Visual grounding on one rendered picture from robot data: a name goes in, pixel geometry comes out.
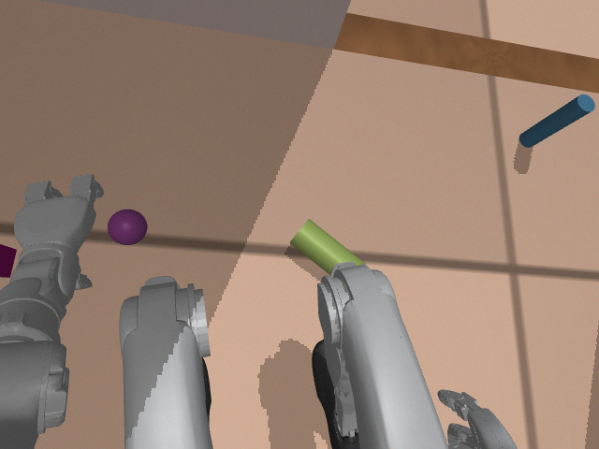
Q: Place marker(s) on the right robot hand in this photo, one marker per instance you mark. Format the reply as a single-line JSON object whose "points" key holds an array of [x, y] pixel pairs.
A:
{"points": [[485, 432]]}

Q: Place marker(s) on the right robot foot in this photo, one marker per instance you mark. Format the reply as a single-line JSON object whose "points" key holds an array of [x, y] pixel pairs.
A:
{"points": [[325, 393]]}

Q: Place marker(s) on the left robot hand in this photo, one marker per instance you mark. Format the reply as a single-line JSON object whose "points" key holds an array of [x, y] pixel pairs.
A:
{"points": [[49, 217]]}

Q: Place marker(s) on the left robot arm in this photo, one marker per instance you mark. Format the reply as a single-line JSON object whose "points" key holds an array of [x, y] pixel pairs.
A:
{"points": [[33, 374]]}

